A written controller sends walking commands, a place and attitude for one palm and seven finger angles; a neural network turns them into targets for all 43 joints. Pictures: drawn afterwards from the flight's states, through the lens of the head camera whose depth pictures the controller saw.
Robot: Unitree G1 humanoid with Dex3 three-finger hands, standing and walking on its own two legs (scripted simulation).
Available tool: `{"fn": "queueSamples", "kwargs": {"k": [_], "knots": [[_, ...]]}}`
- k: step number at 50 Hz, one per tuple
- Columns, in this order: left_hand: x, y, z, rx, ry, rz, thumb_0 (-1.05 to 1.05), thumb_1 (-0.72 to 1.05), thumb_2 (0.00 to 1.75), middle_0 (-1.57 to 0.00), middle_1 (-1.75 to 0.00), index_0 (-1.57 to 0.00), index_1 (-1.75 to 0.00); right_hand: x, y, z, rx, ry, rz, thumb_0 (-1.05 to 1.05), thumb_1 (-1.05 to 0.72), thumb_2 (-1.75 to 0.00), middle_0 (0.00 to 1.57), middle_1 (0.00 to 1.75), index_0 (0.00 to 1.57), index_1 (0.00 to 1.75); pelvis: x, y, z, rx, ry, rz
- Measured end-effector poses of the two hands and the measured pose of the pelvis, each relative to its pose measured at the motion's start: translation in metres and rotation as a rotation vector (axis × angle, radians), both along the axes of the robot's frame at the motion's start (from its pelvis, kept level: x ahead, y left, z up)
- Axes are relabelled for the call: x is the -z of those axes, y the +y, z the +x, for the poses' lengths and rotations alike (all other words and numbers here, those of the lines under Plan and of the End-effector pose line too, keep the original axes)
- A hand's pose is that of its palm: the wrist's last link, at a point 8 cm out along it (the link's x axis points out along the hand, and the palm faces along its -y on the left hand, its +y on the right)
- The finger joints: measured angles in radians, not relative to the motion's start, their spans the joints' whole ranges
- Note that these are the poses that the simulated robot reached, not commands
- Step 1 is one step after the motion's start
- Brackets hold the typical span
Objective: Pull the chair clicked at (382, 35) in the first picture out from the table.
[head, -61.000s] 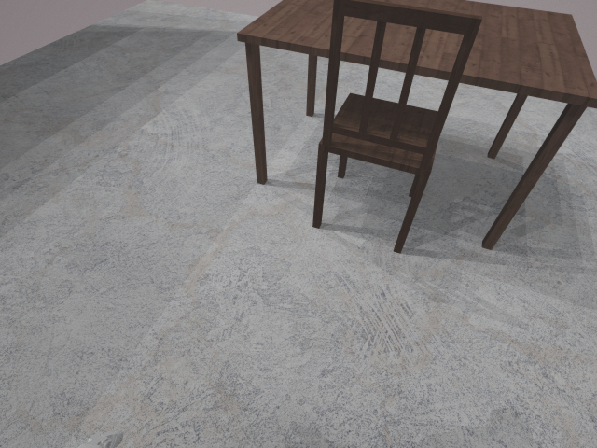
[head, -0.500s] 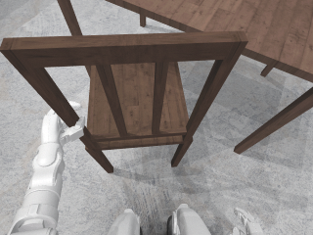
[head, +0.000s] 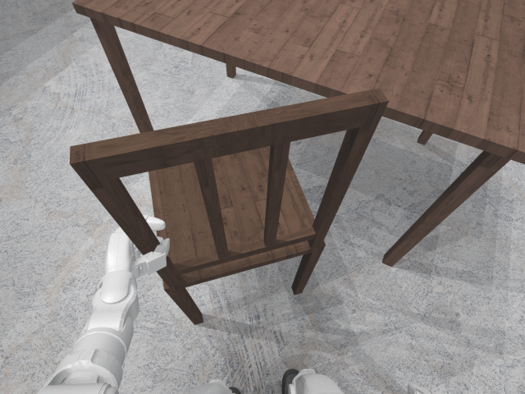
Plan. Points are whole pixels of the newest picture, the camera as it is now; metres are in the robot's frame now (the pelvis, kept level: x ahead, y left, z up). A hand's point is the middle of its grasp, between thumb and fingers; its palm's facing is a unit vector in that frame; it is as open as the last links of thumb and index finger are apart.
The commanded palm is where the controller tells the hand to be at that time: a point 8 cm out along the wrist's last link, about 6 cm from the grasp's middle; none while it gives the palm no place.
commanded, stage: step backward, pulling the chair out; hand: left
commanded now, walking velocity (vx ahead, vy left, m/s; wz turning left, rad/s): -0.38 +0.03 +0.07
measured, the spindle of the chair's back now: (215, 217) +0.40 +0.08 -0.04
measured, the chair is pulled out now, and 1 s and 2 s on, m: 0.27 0.35 0.42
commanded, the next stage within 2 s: stop walking, hand still on the chair in 1.62 s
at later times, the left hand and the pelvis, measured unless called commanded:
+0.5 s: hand (167, 295) +0.27 +0.15 -0.07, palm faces +0.09 -0.98 -0.18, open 5.8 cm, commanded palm +0.26 +0.20 -0.06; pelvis -0.07 +0.00 +0.00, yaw +2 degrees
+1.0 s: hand (169, 319) +0.23 +0.15 -0.07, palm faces +0.07 -0.98 -0.20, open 5.8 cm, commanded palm +0.22 +0.19 -0.06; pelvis -0.11 +0.00 -0.01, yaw +1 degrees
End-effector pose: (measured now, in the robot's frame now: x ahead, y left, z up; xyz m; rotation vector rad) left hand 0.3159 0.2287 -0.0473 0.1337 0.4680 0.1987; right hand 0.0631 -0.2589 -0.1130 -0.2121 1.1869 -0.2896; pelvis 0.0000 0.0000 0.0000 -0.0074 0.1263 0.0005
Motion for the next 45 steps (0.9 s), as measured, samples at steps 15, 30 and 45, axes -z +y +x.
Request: {"fn": "queueSamples", "kwargs": {"k": [15,30,45], "knots": [[-0.002,-0.025,-0.047,-0.027,0.031,-0.01,0.06,0.6,0.67,-0.27,-1.16,-0.49,-1.45,0.0,-0.034,-0.021,-0.057,-0.05,-0.028,0.01,-0.91,-0.9,0.2,0.3,0.21,0.3,-0.002,-0.012,-0.046,-0.061,-0.02,0.029],[-0.001,-0.027,-0.078,0.061,0.003,0.031,0.01,0.58,0.68,-0.27,-1.18,-0.49,-1.45,0.017,0.007,-0.051,-0.048,-0.103,0.034,0.01,-0.91,-0.9,0.2,0.3,0.21,0.3,0.011,-0.007,-0.077,-0.019,-0.072,0.052],[-0.002,-0.031,-0.098,0.095,0.008,0.024,0.0,0.59,0.66,-0.23,-1.19,-0.49,-1.45,0.006,-0.008,-0.093,-0.048,-0.076,-0.038,0.01,-0.91,-0.9,0.2,0.3,0.21,0.3,0.007,0.007,-0.107,-0.033,-0.059,0.045]]}}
